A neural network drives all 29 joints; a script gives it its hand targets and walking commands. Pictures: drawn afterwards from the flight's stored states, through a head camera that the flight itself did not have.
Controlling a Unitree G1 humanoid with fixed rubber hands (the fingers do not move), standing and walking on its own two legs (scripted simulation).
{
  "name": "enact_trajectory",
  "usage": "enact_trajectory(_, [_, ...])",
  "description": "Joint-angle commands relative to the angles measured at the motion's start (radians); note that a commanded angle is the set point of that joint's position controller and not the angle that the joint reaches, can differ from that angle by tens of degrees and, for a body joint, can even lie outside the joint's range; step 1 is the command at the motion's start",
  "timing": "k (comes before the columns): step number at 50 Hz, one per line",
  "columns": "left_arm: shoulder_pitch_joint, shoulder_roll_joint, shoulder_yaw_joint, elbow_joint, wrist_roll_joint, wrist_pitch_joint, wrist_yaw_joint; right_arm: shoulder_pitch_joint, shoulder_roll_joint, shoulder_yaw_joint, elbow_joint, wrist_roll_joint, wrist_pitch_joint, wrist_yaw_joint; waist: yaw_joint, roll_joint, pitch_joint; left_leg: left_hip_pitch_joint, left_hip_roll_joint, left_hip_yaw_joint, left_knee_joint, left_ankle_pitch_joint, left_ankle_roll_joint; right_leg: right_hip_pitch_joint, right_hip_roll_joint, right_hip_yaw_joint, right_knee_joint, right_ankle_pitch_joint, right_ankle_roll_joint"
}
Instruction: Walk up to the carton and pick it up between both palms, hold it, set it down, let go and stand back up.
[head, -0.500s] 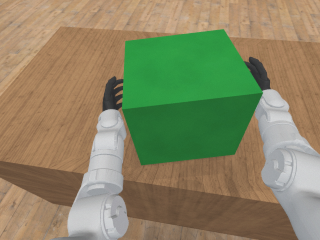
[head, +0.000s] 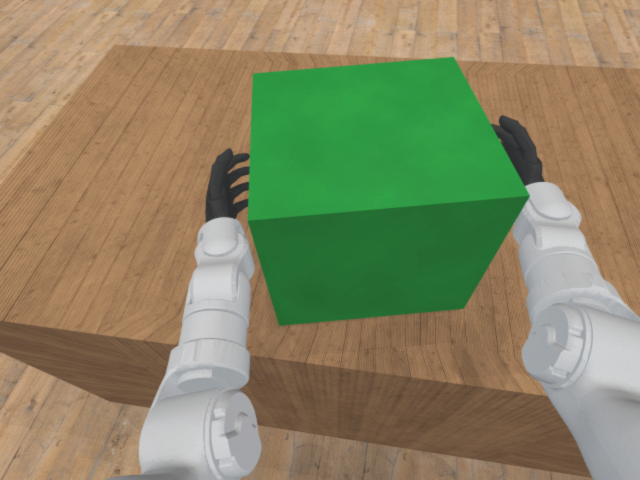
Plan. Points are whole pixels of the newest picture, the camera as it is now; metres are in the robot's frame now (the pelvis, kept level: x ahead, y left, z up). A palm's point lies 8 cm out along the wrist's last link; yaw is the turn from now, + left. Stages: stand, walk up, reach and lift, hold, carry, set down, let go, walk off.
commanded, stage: set down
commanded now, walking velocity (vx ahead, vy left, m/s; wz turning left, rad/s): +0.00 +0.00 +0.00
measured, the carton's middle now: (363, 196) +0.49 -0.02 +0.04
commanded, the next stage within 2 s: none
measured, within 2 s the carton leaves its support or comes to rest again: neither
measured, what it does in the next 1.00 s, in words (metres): stands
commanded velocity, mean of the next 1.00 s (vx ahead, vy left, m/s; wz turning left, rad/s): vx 0.00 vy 0.00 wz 0.00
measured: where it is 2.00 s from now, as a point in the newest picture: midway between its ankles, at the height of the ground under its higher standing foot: outside the picture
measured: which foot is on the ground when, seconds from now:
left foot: down 0.00-1.00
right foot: down 0.00-1.00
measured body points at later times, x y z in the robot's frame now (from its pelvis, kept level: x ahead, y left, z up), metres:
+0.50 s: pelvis +0.01 +0.00 +0.00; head +0.07 +0.00 +0.45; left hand +0.42 +0.16 +0.08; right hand +0.48 -0.21 +0.10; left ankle -0.02 +0.15 -0.74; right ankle +0.01 -0.08 -0.74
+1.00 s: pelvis +0.00 +0.00 +0.00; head +0.08 -0.01 +0.44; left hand +0.43 +0.16 +0.07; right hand +0.49 -0.21 +0.09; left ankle -0.02 +0.15 -0.74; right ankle +0.01 -0.07 -0.74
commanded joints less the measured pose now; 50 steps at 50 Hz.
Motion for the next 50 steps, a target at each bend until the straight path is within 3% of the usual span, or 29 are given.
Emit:
enact_trajectory(1, [-0.455,-0.282,-0.189,-0.036,0.004,-0.002,-0.066,-0.475,0.305,0.145,-0.065,-0.034,-0.021,0.138,0.007,-0.141,-0.513,0.11,-0.015,0.037,-0.003,0.132,0.062,0.362,-0.047,-0.023,0.038,0.434,0.113])
enact_trajectory(8, [-0.479,-0.29,-0.208,-0.052,-0.011,-0.01,-0.056,-0.489,0.31,0.12,-0.071,-0.058,-0.025,0.148,0.007,-0.129,-0.549,0.103,-0.018,0.044,0.006,0.125,0.063,0.331,-0.047,-0.026,0.039,0.388,0.109])
enact_trajectory(9, [-0.47,-0.282,-0.197,-0.039,-0.004,-0.011,-0.057,-0.488,0.318,0.124,-0.079,-0.059,-0.025,0.149,0.019,-0.136,-0.541,0.107,-0.017,0.043,0.005,0.117,0.067,0.324,-0.045,-0.028,0.039,0.37,0.108])
enact_trajectory(10, [-0.462,-0.291,-0.209,-0.045,-0.004,-0.011,-0.059,-0.472,0.323,0.127,-0.069,-0.06,-0.022,0.15,0.008,-0.126,-0.524,0.112,-0.015,0.04,0.008,0.131,0.063,0.324,-0.044,-0.029,0.04,0.389,0.106])
enact_trajectory(13, [-0.436,-0.268,-0.165,-0.022,0.005,-0.008,-0.074,-0.438,0.315,0.136,-0.049,-0.058,-0.011,0.147,0.01,-0.16,-0.468,0.065,-0.025,0.043,-0.01,0.1,0.077,0.377,-0.058,-0.008,0.043,0.42,0.125])
enact_trajectory(18, [-0.41,-0.292,-0.195,-0.026,0.013,-0.004,-0.068,-0.43,0.302,0.121,-0.055,-0.058,-0.023,0.157,0.007,-0.112,-0.471,0.119,-0.018,0.037,0.002,0.117,0.058,0.307,-0.043,-0.032,0.031,0.369,0.104])
enact_trajectory(22, [-0.404,-0.295,-0.199,-0.031,0.012,-0.016,-0.068,-0.424,0.309,0.13,-0.066,-0.066,-0.027,0.154,0.017,-0.107,-0.485,0.129,-0.016,0.036,0.015,0.166,0.061,0.305,-0.043,-0.028,0.035,0.408,0.105])
enact_trajectory(25, [-0.387,-0.283,-0.178,-0.012,0.019,-0.014,-0.077,-0.41,0.305,0.131,-0.058,-0.069,-0.022,0.148,0.003,-0.133,-0.448,0.089,-0.022,0.037,0.001,0.122,0.074,0.349,-0.054,-0.014,0.041,0.435,0.116])
enact_trajectory(28, [-0.37,-0.274,-0.159,0.005,0.023,-0.022,-0.074,-0.394,0.299,0.14,-0.048,-0.064,-0.019,0.152,0.011,-0.151,-0.435,0.097,-0.017,0.035,-0.003,0.128,0.074,0.339,-0.046,-0.018,0.04,0.415,0.112])
enact_trajectory(31, [-0.36,-0.273,-0.158,-0.003,0.031,-0.012,-0.07,-0.386,0.288,0.143,-0.054,-0.058,-0.012,0.159,0.019,-0.126,-0.426,0.114,-0.014,0.037,0.004,0.15,0.064,0.325,-0.042,-0.019,0.036,0.41,0.102])
enact_trajectory(32, [-0.363,-0.266,-0.169,-0.008,0.02,-0.014,-0.067,-0.388,0.265,0.127,-0.056,-0.063,-0.015,0.156,0.007,-0.121,-0.434,0.127,-0.017,0.039,0.008,0.15,0.06,0.307,-0.037,-0.024,0.032,0.396,0.103])
enact_trajectory(33, [-0.328,-0.274,-0.144,-0.005,0.029,-0.016,-0.076,-0.352,0.34,0.167,-0.054,-0.051,-0.026,0.151,0.036,-0.146,-0.395,0.149,-0.024,0.053,0.009,0.18,0.075,0.344,-0.026,-0.032,0.036,0.408,0.116])
enact_trajectory(38, [-0.311,-0.196,-0.138,-0.004,0.027,-0.027,-0.066,-0.355,0.203,0.155,-0.049,-0.04,-0.038,0.137,0.043,-0.119,-0.425,0.142,-0.022,0.058,0.015,0.195,0.069,0.314,-0.025,-0.027,0.036,0.416,0.107])
enact_trajectory(41, [-0.317,-0.051,-0.145,-0.015,-0.002,-0.042,-0.013,-0.346,0.017,0.185,-0.047,0.019,-0.047,0.093,0.053,-0.109,-0.453,0.137,-0.027,0.062,0.019,0.207,0.066,0.3,-0.015,-0.012,0.038,0.422,0.105])
enact_trajectory(45, [-0.417,0.071,-0.284,0.016,-0.16,-0.064,0.092,-0.467,-0.137,0.383,0.009,0.244,-0.039,0.018,0.065,-0.077,-0.547,0.031,-0.018,0.043,0.061,0.2,0.051,0.276,0.013,0.03,0.064,0.458,0.079])
enact_trajectory(50, [-0.476,0.178,-0.325,0.106,-0.274,-0.095,0.117,-0.563,-0.264,0.524,0.069,0.423,-0.036,-0.002,0.08,-0.113,-0.662,-0.082,-0.008,0.057,0.118,0.173,0.025,0.298,0.016,0.058,0.102,0.473,0.062])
